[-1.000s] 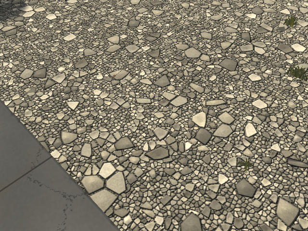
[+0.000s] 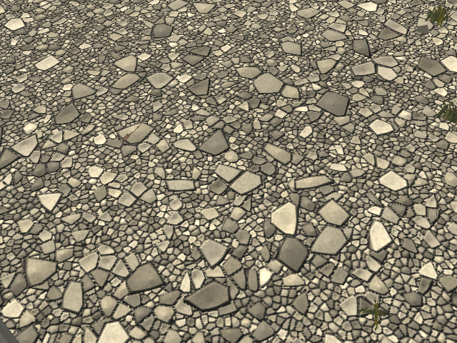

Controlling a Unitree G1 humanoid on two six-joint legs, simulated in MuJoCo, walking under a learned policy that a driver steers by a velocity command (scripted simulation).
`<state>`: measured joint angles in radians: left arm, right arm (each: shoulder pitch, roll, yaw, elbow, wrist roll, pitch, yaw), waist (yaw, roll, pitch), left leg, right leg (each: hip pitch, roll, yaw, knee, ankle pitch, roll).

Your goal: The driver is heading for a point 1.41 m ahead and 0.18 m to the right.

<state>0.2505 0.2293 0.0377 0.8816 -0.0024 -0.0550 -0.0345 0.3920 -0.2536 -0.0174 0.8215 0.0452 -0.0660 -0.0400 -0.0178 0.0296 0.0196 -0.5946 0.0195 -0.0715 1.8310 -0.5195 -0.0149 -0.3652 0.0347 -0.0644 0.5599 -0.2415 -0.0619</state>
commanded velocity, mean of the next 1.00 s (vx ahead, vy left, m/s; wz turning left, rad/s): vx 0.50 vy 0.00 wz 0.00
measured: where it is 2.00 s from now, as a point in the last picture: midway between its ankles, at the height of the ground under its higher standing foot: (234, 168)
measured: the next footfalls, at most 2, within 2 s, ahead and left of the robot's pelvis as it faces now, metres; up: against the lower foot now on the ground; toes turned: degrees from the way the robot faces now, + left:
left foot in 0.32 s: +0.40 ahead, +0.14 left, +0.00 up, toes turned +1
right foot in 0.88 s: +0.68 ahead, -0.11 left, +0.00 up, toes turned -1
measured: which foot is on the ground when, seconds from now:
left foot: up 0.00-0.30, down 0.32-0.88, up 0.90-1.00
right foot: down 0.00-0.36, up 0.38-0.86, down 0.88-1.00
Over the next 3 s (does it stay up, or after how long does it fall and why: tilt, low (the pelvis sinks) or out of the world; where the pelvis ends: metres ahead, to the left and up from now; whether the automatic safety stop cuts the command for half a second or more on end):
stays up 1.43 -0.11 0.00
